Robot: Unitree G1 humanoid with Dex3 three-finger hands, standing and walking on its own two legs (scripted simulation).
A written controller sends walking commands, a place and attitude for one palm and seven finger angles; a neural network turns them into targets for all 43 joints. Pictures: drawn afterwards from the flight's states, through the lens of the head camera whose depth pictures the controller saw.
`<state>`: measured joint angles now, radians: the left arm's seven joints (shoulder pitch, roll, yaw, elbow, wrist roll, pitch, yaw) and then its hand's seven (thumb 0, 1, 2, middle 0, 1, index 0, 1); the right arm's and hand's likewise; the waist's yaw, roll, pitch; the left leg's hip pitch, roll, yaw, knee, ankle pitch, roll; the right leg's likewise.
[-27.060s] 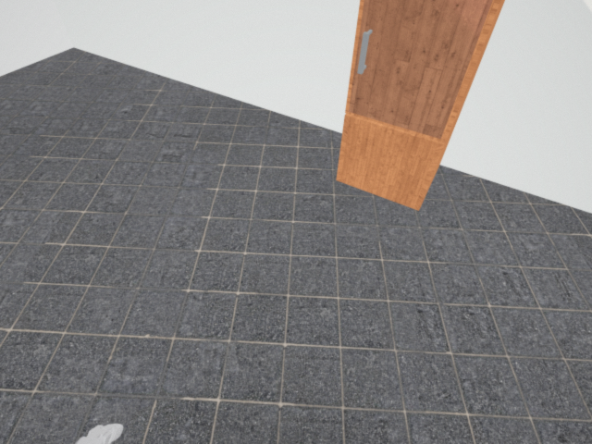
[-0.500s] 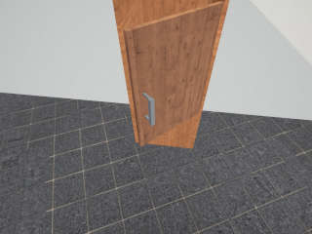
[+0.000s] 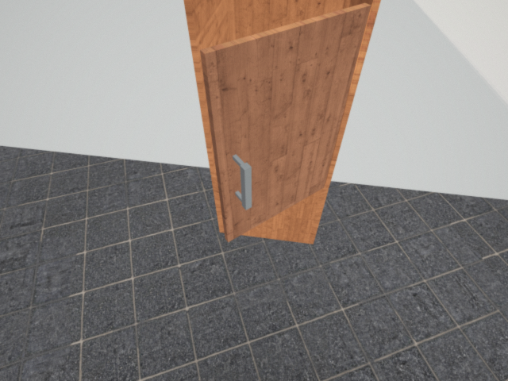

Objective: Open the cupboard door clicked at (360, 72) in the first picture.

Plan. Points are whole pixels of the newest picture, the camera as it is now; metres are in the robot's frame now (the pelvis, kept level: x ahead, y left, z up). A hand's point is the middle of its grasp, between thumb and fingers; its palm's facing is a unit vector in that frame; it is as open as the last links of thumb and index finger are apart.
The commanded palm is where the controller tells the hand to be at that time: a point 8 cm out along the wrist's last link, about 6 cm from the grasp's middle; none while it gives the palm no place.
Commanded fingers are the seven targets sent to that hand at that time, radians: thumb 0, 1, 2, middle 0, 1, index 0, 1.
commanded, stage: look to check the result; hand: left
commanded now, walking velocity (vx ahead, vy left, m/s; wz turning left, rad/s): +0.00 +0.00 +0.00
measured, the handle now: (242, 182) +0.56 +0.07 -0.08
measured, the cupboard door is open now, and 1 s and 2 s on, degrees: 43 43 43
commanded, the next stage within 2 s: walk to a spot facing it in 0.36 s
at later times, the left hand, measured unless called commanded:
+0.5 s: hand out of the picture -0.01 +0.15 -0.18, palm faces +0.05 -0.98 -0.17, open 7.4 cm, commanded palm none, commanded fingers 0.00 0.90 0.90 -0.20 -0.30 -0.20 -0.30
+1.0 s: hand out of the picture +0.09 +0.20 -0.18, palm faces -0.12 -0.97 -0.21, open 7.4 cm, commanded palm none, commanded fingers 0.00 0.90 0.90 -0.20 -0.30 -0.20 -0.30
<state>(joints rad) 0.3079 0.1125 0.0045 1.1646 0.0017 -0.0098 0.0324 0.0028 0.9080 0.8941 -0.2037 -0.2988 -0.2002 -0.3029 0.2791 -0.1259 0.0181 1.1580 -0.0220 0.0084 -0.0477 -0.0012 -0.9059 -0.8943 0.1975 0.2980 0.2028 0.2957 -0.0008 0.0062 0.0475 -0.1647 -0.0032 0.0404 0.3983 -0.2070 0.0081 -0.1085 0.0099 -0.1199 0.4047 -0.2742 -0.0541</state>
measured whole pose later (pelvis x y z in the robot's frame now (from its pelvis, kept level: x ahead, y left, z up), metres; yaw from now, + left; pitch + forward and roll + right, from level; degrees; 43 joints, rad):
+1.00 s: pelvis +0.00 +0.01 +0.00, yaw -12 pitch +1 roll -1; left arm 0.18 0.22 0.11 1.01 0.02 0.06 -0.02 0.00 0.91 0.89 -0.20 -0.30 -0.20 -0.30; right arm 0.22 -0.17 -0.02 1.00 -0.03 0.00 -0.07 0.00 -0.90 -0.89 0.20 0.30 0.21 0.30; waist 0.02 -0.02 0.10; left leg -0.21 0.08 0.20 0.47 -0.28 0.02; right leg -0.46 0.01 0.02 1.13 -0.43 0.02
